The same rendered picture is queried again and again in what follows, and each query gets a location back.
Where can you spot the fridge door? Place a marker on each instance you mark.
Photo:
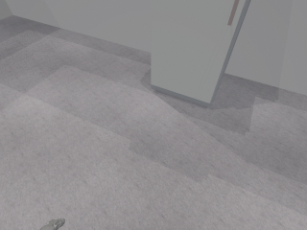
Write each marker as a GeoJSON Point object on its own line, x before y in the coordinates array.
{"type": "Point", "coordinates": [189, 43]}

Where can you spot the robot left hand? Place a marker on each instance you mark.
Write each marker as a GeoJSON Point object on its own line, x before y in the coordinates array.
{"type": "Point", "coordinates": [53, 224]}

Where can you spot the handle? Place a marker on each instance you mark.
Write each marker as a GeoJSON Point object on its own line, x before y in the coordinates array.
{"type": "Point", "coordinates": [234, 8]}

